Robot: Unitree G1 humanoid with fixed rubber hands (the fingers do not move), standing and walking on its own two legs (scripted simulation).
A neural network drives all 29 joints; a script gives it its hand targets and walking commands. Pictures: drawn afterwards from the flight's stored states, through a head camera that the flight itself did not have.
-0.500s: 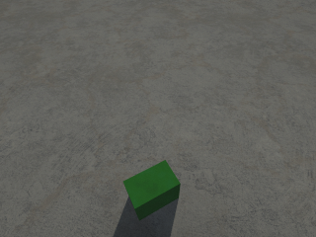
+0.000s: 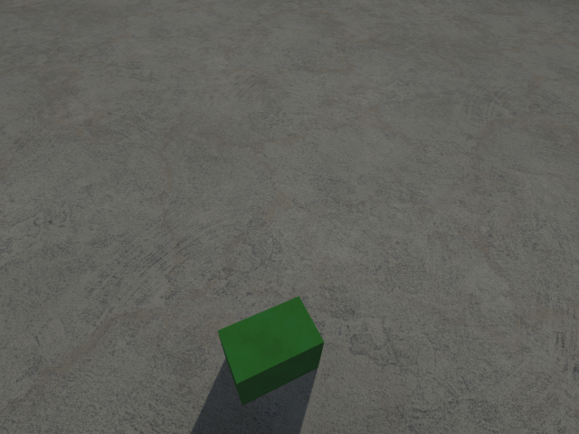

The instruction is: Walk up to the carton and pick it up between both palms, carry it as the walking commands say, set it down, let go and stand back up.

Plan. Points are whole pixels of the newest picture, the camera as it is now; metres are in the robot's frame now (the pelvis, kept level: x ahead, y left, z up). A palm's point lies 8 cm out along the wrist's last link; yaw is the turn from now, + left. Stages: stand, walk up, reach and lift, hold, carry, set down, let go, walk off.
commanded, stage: walk up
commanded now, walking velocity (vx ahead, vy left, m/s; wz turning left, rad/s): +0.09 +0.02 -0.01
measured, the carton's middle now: (271, 350) +0.49 +0.06 -0.66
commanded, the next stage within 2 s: none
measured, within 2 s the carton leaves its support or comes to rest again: neither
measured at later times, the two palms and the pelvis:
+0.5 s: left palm out of the picture +0.00 +0.22 -0.15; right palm out of the picture +0.02 -0.22 -0.15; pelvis +0.04 +0.01 -0.01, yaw +0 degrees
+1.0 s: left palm out of the picture +0.00 +0.23 -0.16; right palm out of the picture +0.03 -0.21 -0.16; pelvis +0.06 +0.01 -0.02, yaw +0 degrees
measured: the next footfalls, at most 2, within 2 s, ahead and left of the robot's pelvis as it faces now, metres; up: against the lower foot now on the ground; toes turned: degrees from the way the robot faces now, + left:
none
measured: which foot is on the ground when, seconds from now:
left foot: down 0.00-1.00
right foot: down 0.00-1.00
